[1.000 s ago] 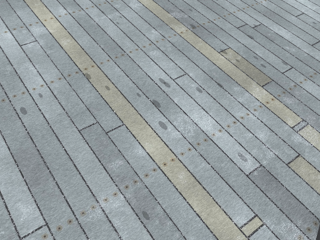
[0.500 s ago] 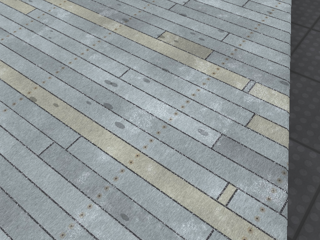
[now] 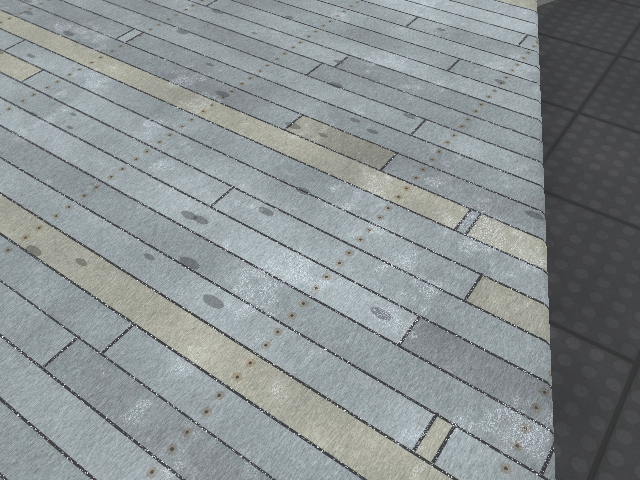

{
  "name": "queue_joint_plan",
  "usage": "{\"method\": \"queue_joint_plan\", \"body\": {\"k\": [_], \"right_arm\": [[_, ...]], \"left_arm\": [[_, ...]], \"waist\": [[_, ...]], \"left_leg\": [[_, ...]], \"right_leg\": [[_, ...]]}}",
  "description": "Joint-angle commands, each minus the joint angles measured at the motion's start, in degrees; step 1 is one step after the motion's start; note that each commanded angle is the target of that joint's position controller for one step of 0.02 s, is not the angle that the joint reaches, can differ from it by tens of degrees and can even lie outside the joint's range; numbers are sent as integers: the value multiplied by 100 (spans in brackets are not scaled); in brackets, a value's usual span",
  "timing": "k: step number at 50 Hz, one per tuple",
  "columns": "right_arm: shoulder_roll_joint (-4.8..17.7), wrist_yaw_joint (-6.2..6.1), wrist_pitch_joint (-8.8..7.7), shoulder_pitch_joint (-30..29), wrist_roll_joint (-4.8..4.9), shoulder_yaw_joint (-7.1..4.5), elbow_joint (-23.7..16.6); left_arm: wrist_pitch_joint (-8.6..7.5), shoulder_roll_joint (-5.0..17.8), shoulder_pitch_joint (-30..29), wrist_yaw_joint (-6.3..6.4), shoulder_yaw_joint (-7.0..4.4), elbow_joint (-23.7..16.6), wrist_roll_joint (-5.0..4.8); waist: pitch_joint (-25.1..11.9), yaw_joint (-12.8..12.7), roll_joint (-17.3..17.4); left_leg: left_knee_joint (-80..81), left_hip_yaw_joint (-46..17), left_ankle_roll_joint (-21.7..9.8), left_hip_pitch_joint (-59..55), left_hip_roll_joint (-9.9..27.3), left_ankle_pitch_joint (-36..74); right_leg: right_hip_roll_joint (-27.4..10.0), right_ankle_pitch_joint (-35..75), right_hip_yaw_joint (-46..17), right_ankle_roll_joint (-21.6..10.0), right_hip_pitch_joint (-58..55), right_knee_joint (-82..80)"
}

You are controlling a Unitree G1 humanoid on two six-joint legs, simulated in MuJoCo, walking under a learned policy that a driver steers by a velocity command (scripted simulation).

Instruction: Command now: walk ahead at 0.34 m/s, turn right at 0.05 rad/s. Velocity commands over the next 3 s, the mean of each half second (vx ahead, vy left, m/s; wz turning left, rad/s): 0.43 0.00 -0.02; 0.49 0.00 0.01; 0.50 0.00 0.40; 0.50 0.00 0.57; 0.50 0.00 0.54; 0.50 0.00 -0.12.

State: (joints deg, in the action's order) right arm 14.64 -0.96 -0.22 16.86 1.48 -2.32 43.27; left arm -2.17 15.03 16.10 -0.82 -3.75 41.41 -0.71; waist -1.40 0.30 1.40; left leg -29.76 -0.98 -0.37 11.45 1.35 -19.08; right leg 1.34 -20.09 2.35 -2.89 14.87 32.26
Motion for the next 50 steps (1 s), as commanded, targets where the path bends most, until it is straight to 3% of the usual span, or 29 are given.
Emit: {"method": "queue_joint_plan", "body": {"k": [1,2,3,4,5,6,9,11,14,17,20,22,23,24,25,26,27,28,29,30,31,34,38,42,46,48,50], "right_arm": [[376,78,-162,-812,-20,-57,-529],[124,100,-280,-940,-31,16,-801],[569,81,-388,-1171,65,-103,-905],[713,119,-453,-1055,147,-161,-847],[648,152,-494,-962,116,-143,-730],[621,175,-531,-966,26,-150,-683],[465,294,-515,-1054,-35,-134,-630],[347,316,-474,-1326,-76,-85,-708],[144,356,-498,-1983,-59,22,-904],[227,420,-540,-2421,3,24,-1040],[385,490,-581,-2499,18,-21,-1112],[590,476,-585,-2114,-21,-111,-1036],[759,432,-566,-1510,-41,-204,-887],[981,359,-533,-510,-43,-319,-601],[1407,269,-494,569,-122,-405,-391],[1633,353,-519,764,-153,-425,-257],[1075,336,-516,564,-100,-311,-288],[872,293,-504,119,-84,-247,-294],[814,271,-500,-263,-104,-215,-325],[730,283,-520,-499,-174,-198,-334],[625,287,-562,-598,-252,-168,-319],[597,291,-669,-589,-165,-170,-167],[830,197,-632,-260,-146,-212,31],[1004,151,-540,178,-71,-221,193],[1069,144,-414,627,-47,-217,419],[1105,118,-336,723,-31,-231,493],[1208,87,-273,625,-22,-258,500]], "left_arm": [[-176,463,942,-13,-171,-7,-14],[-209,1180,1358,-15,-323,-40,37],[-286,1127,1452,-40,-298,-38,94],[-348,840,1189,-17,-192,-85,103],[-383,721,1008,-10,-147,-147,110],[-375,691,834,-11,-120,-166,100],[-319,451,891,-13,-7,-104,105],[-283,484,1014,20,10,-7,81],[-236,614,1149,98,16,136,80],[-222,779,1345,127,-8,290,24],[-166,873,1300,134,-53,415,-33],[-112,1010,1175,160,-107,433,-13],[-70,1055,1094,173,-126,434,10],[-33,1017,1005,194,-105,389,46],[-37,765,1091,222,-9,218,176],[-135,-90,2052,134,220,251,88],[-244,589,1476,109,69,294,-76],[-301,861,759,93,-19,64,-211],[-352,814,416,131,10,-16,-164],[-357,762,276,154,-13,-37,-68],[-306,685,450,146,-18,-11,-44],[-145,473,540,167,10,34,-16],[-147,430,-347,174,53,-258,77],[-254,292,-1176,85,128,-455,34],[-315,321,-1852,-66,141,-729,-34],[-354,374,-1996,-140,126,-854,-36],[-397,535,-1649,-163,53,-817,-20]], "waist": [[54,-616,-127],[-27,-648,-1574],[234,-726,-1399],[553,-516,-916],[554,-413,-672],[576,-331,-500],[469,-290,-620],[515,-353,-580],[658,-529,-627],[830,-626,-689],[876,-473,-703],[521,-180,-832],[84,168,-916],[-548,656,-854],[-1507,927,-104],[-2538,333,1650],[-2093,605,1131],[-1039,540,718],[-543,331,58],[-241,138,-73],[-243,-80,103],[-22,-256,197],[362,-53,45],[460,303,17],[580,551,50],[575,509,119],[369,223,259]], "left_leg": [[-194,-556,-605,1739,450,-626],[-2025,219,-181,3048,-262,-698],[-3176,-270,-193,3768,-183,-1333],[-3678,-500,-295,4204,93,-846],[-3757,-480,-389,4269,233,-295],[-3620,-434,-405,4272,342,157],[-3208,-125,-238,3851,448,985],[-2668,45,-73,3730,406,1341],[-1390,265,38,3154,244,2046],[-565,339,24,2738,101,2343],[-123,238,-197,2612,62,2089],[-52,368,-402,1976,-161,1711],[-28,514,-560,1195,-353,1610],[-25,529,-735,-231,-365,1780],[-362,-879,-1092,-2297,841,1951],[565,-3914,-2027,-3906,2135,91],[1249,-4238,-1768,-3500,1927,-731],[1351,-3254,-1533,-2584,1753,-516],[1476,-2596,-1422,-1615,1569,211],[1609,-2119,-1402,-889,1348,878],[1769,-1819,-1386,-475,1191,1154],[2172,-1254,-1506,121,1033,1377],[2369,-802,-1457,68,924,1729],[2299,-418,-1216,-257,804,1911],[1985,-504,-1194,-1021,1081,1981],[1696,-658,-1128,-1350,1246,2305],[1241,-780,-1017,-1460,1262,3104]], "right_leg": [[-549,171,-865,-235,-1867,-1023],[-1845,-1027,-3263,-956,-2459,-1832],[-2415,-1457,-4406,-1566,-2257,-2238],[-2330,-1557,-4023,-1508,-2261,-2196],[-2062,-1247,-3450,-1277,-2228,-2185],[-1855,-624,-2951,-1087,-2154,-2223],[-1408,1202,-1802,-835,-1821,-2336],[-1269,1971,-1329,-823,-1646,-2385],[-1087,2205,-860,-719,-1246,-2490],[-1225,2027,-807,-734,-1250,-2568],[-1496,2566,-802,-632,-1771,-2312],[-1517,4271,-721,-496,-2075,-1695],[-1424,5348,-607,-411,-2098,-957],[-1181,5689,-416,-242,-1599,218],[-856,3625,-329,-75,-114,2113],[308,-1204,-758,242,1830,4071],[62,-1146,-1259,177,2460,4640],[-218,-639,-997,138,2796,4626],[-516,-89,-816,116,2548,4344],[-694,219,-764,128,2299,4068],[-854,437,-839,122,1927,3930],[-976,584,-741,245,1794,3464],[-1059,1650,-648,434,2415,2243],[-825,2613,-413,408,2225,756],[-663,2423,-351,300,2393,75],[-566,1993,-373,165,2328,-171],[-369,1537,-301,22,1658,-405]]}}
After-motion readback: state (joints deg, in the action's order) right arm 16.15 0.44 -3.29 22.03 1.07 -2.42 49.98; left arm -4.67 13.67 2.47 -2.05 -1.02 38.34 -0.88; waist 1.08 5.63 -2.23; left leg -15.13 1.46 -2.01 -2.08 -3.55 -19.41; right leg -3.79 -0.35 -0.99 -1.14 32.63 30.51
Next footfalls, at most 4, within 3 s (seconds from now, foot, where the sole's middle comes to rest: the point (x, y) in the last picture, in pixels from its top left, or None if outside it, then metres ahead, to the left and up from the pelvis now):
0.48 left None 0.41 0.13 -0.77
1.04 right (388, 407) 0.70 -0.11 -0.77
1.58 left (262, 323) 0.94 0.19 -0.77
2.06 right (287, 226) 1.28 0.14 -0.77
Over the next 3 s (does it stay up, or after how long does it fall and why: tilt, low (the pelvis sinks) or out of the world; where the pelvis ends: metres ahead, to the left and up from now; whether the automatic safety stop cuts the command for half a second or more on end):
stays up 1.40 0.52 0.00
